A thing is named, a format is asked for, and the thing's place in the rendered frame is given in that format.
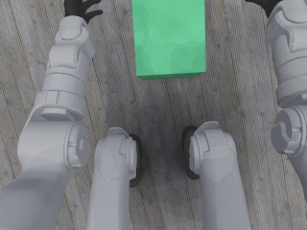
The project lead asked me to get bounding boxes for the robot left upper arm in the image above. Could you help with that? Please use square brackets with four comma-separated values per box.
[0, 120, 90, 230]

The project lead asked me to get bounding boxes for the robot left hand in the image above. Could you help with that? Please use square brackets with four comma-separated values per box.
[63, 0, 103, 24]

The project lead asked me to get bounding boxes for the robot right upper arm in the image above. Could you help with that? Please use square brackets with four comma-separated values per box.
[271, 105, 307, 203]

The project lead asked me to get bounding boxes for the robot right hand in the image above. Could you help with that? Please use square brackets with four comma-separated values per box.
[245, 0, 283, 18]

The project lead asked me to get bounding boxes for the robot left forearm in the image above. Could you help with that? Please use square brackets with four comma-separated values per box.
[17, 15, 96, 164]

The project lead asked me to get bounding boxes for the robot right forearm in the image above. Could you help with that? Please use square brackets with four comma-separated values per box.
[265, 0, 307, 109]

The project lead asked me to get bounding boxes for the robot left foot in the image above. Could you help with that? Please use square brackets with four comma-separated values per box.
[129, 134, 142, 188]

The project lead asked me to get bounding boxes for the right robot shin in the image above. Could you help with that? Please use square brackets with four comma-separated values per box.
[189, 121, 237, 174]

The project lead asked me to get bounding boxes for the carton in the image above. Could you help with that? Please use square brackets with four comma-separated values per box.
[131, 0, 206, 80]

